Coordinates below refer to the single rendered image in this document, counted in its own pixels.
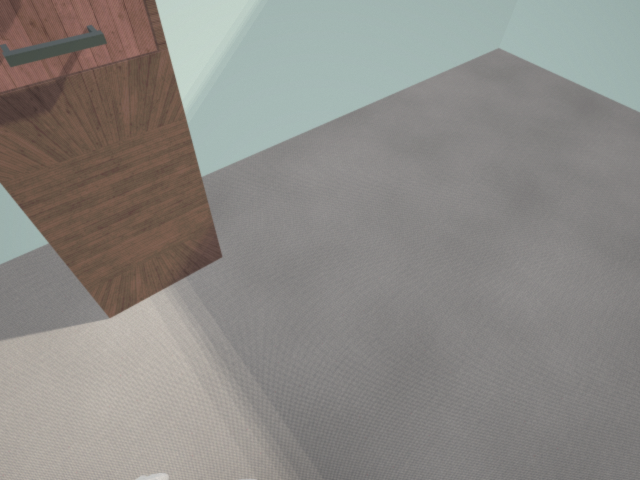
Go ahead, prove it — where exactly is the handle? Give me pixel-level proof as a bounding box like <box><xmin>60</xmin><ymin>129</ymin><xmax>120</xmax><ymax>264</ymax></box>
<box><xmin>0</xmin><ymin>25</ymin><xmax>107</xmax><ymax>67</ymax></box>

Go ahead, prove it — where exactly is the drawer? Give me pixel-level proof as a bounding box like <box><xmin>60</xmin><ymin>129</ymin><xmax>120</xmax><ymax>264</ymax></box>
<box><xmin>0</xmin><ymin>0</ymin><xmax>157</xmax><ymax>92</ymax></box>

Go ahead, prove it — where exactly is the cabinet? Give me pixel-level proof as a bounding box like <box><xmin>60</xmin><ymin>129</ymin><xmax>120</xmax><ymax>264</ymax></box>
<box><xmin>0</xmin><ymin>0</ymin><xmax>222</xmax><ymax>318</ymax></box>

